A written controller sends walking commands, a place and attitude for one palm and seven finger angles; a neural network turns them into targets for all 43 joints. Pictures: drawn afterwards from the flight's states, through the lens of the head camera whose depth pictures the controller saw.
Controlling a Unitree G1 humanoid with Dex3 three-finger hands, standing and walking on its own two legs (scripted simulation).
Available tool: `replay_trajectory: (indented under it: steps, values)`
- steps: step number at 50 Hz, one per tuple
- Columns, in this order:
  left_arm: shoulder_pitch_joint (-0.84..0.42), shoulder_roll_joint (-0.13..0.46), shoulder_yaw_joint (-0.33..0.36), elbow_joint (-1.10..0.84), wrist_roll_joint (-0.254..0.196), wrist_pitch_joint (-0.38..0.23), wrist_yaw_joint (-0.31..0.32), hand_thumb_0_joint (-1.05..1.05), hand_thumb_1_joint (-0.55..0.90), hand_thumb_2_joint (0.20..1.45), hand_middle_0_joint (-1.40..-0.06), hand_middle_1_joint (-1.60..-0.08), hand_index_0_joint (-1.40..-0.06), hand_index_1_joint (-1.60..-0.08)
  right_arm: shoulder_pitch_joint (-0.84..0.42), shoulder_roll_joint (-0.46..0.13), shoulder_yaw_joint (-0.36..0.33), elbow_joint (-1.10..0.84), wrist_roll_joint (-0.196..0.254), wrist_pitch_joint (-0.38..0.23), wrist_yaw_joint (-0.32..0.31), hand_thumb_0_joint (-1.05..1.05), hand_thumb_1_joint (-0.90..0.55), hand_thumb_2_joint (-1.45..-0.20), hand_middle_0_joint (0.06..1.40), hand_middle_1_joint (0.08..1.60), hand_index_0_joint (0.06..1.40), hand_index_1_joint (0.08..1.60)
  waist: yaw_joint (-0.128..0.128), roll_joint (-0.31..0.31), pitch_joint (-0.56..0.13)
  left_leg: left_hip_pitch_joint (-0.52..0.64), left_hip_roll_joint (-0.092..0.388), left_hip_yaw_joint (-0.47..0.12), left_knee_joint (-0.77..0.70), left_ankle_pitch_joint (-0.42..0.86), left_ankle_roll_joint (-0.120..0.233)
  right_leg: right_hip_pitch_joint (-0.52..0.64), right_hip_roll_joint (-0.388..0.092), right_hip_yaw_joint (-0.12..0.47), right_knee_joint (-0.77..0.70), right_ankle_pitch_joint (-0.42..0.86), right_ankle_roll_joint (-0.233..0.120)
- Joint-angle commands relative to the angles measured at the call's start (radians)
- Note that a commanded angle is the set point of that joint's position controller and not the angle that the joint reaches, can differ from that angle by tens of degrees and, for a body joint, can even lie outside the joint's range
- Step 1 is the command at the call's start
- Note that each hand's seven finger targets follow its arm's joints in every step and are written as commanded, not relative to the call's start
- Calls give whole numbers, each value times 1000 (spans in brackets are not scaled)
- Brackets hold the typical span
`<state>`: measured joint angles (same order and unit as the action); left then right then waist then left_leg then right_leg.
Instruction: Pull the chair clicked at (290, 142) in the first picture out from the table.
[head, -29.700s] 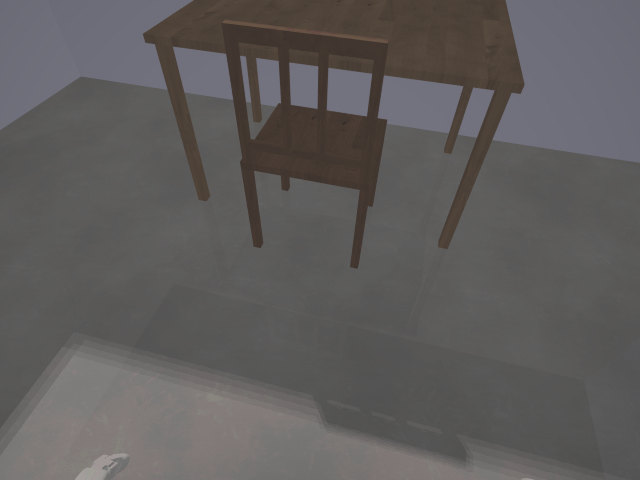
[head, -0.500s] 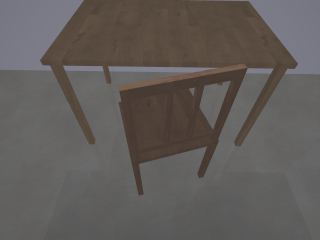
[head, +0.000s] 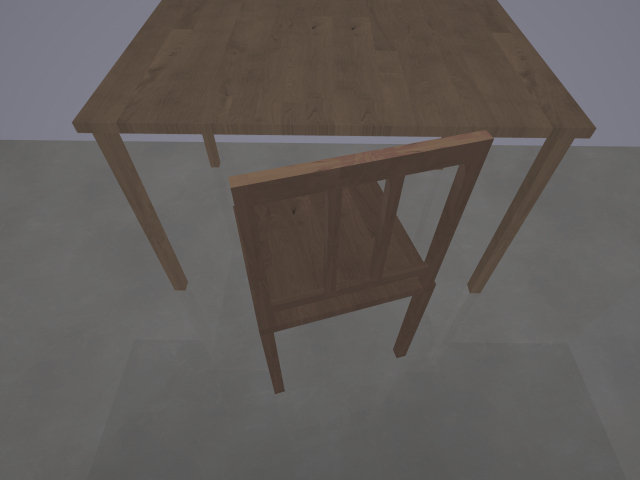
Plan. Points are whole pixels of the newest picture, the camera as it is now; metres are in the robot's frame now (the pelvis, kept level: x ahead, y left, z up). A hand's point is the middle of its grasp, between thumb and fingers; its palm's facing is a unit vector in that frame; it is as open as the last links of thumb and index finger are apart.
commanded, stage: look to check the result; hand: left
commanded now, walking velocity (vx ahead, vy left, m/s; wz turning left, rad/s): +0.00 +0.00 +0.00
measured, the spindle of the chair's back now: (331, 244) +0.53 +0.01 -0.10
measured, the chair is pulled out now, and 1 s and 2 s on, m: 0.12 0.12 0.12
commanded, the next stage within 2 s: take the last steps up to it in 0.32 s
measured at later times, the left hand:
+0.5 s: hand out of the picture +0.00 +0.16 -0.18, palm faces +0.02 -0.98 -0.19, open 7.4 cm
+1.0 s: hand out of the picture +0.04 +0.16 -0.18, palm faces +0.05 -0.98 -0.20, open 7.4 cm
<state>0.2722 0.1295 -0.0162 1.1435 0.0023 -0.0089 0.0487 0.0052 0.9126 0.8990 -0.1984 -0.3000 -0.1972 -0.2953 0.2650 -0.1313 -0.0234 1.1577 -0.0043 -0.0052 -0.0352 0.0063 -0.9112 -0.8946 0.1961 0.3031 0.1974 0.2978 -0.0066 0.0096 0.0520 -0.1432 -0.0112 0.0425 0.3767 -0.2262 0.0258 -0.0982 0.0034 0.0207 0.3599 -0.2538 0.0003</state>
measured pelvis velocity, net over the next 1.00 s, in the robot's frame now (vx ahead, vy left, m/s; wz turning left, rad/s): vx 0.05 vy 0.00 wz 0.00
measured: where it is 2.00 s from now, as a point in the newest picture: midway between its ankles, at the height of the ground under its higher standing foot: outside the picture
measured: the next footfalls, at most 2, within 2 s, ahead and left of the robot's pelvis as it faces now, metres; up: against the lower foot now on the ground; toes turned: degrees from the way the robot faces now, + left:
none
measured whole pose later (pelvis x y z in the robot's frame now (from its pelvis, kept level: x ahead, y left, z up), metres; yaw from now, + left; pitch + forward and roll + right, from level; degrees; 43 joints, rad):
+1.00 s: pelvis +0.05 +0.00 -0.01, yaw +0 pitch +0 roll +0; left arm 0.30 0.12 0.01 1.11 0.00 -0.01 0.06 0.00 0.91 0.90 -0.20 -0.30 -0.20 -0.30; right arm 0.29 -0.11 -0.04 1.14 0.00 -0.01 -0.06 0.01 -0.91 -0.89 0.20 0.30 0.20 0.30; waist -0.01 0.00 0.06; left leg -0.12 -0.01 0.04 0.47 -0.31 0.02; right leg -0.08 0.00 0.01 0.47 -0.33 -0.01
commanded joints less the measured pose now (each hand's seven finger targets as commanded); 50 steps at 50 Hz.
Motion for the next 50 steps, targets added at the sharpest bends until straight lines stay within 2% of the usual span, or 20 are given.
replay_trajectory:
  steps: [1, 6, 8, 11, 13, 18, 23, 25, 30, 32, 35, 36, 39, 40, 42, 43, 45, 48, 50]
  values:
    - [72, 99, 20, -24, -2, -9, 5, 0, 900, 900, -200, -300, -200, -300, 89, -95, -13, -10, -1, -9, -11, 0, -900, -900, 200, 300, 200, 300, -7, -8, 9, 67, 111, -97, -39, 241, 20, -89, -87, 67, -63, 194, -35]
    - [75, 100, 20, -23, -3, -8, 6, 0, 900, 900, -200, -300, -200, -300, 89, -93, -12, -10, -1, -9, -12, 0, -900, -900, 200, 300, 200, 300, -6, 6, 16, 70, 110, -96, -38, 249, 21, -89, -88, 66, -62, 204, -36]
    - [77, 94, 19, -21, -3, -9, 6, 0, 900, 900, -200, -300, -200, -300, 91, -93, -13, -9, -2, -9, -12, 0, -900, -900, 200, 300, 200, 300, -6, -12, 22, 67, 111, -97, -38, 248, 20, -88, -87, 64, -63, 208, -35]
    - [77, 96, 20, -23, -3, -9, 6, 0, 900, 900, -200, -300, -200, -300, 95, -94, -12, -9, -2, -9, -13, 0, -900, -900, 200, 300, 200, 300, -7, 6, 16, 72, 110, -95, -40, 246, 20, -88, -87, 65, -64, 198, -36]
    - [81, 97, 20, -23, -3, -9, 6, 0, 900, 900, -200, -300, -200, -300, 94, -94, -12, -7, -2, -11, -13, 0, -900, -900, 200, 300, 200, 300, -5, -1, 2, 83, 111, -95, -37, 261, 21, -81, -89, 65, -61, 216, -36]
    - [82, 98, 20, -23, -3, -10, 7, 0, 900, 900, -200, -300, -200, -300, 98, -93, -12, -4, -1, -10, -14, 0, -900, -900, 200, 300, 200, 300, -5, -18, 15, 76, 111, -93, -35, 266, 19, -78, -89, 63, -61, 238, -35]
    - [88, 94, 20, -23, -4, -10, 7, 0, 900, 900, -200, -300, -200, -300, 100, -94, -11, -4, -2, -11, -15, 0, -900, -900, 200, 300, 200, 300, -6, 2, 8, 88, 111, -90, -33, 280, 20, -76, -90, 66, -58, 247, -37]
    - [88, 98, 23, -22, -2, -9, 6, 0, 900, 900, -200, -300, -200, -300, 114, -96, -14, 2, -1, -9, -14, 0, -900, -900, 200, 300, 200, 300, -8, 4, -5, 86, 105, -84, -20, 217, 22, -67, -83, 60, -56, 183, -39]
    - [87, 102, 38, -32, 7, 0, -4, 0, 900, 900, -200, -300, -200, -300, 119, -108, -28, -5, -8, -2, -3, 0, -900, -900, 200, 300, 200, 300, -6, 2, 79, 9, 97, -93, -19, -34, 38, -138, -63, 62, -24, -88, -64]
    - [89, 100, 43, -38, 9, 0, -8, 0, 900, 900, -200, -300, -200, -300, 117, -104, -30, -13, -11, -5, -1, 0, -900, -900, 200, 300, 200, 300, -5, 5, 108, -19, 94, -100, -13, -52, 44, -155, -64, 70, -8, -99, -72]
    - [109, 104, 50, -41, 8, -6, -9, 0, 900, 900, -200, -300, -200, -300, 120, -94, -31, -20, -8, -12, -1, 0, -900, -900, 200, 300, 200, 300, 2, -17, 96, -35, 83, -81, 36, 8, 46, -126, -73, 80, 10, -48, -82]
    - [113, 103, 54, -40, 8, -8, -9, 0, 900, 900, -200, -300, -200, -300, 127, -92, -29, -20, -10, -16, -2, 0, -900, -900, 200, 300, 200, 300, 0, -21, 81, -33, 82, -74, 56, 62, 46, -105, -78, 77, 29, 11, -86]
    - [136, 90, 54, -36, 4, -14, 2, 0, 900, 900, -200, -300, -200, -300, 145, -85, -26, -14, -7, -26, -15, 0, -900, -900, 200, 300, 200, 300, -2, -17, 17, 33, 90, -62, 113, 344, 38, -58, -87, 54, 102, 373, -77]
    - [141, 92, 54, -36, 2, -13, 6, 0, 900, 900, -200, -300, -200, -300, 149, -77, -25, -13, -4, -26, -19, 0, -900, -900, 200, 300, 200, 300, -1, -8, 15, 46, 90, -60, 126, 431, 32, -57, -92, 46, 114, 480, -70]
    - [152, 89, 53, -33, -3, -14, 16, 0, 900, 900, -200, -300, -200, -300, 167, -76, -24, -5, -3, -24, -30, 0, -900, -900, 200, 300, 200, 300, -6, -2, -12, 86, 100, -61, 143, 618, 22, -35, -100, 36, 122, 641, -58]
    - [158, 97, 54, -32, -4, -14, 19, 0, 900, 900, -200, -300, -200, -300, 171, -80, -25, -6, 0, -22, -33, 0, -900, -900, 200, 300, 200, 300, -7, -4, -32, 99, 99, -56, 147, 652, 17, -15, -106, 30, 121, 692, -53]
    - [156, 101, 54, -38, -5, -10, 24, 0, 900, 900, -200, -300, -200, -300, 161, -80, -28, -13, 3, -14, -36, 0, -900, -900, 200, 300, 200, 300, -7, -13, -39, 111, 102, -58, 133, 664, 13, -8, -105, 25, 119, 716, -46]
    - [129, 96, 52, -50, -5, -1, 24, 0, 900, 900, -200, -300, -200, -300, 143, -79, -29, -18, 4, -5, -37, 0, -900, -900, 200, 300, 200, 300, -8, 11, -22, 122, 114, -74, 85, 621, 13, -29, -104, 33, 85, 579, -44]
    - [116, 95, 49, -59, -2, 2, 23, 0, 900, 900, -200, -300, -200, -300, 121, -76, -28, -28, 6, -1, -34, 0, -900, -900, 200, 300, 200, 300, -3, -3, 7, 112, 117, -80, 51, 553, 15, -51, -99, 39, 50, 494, -37]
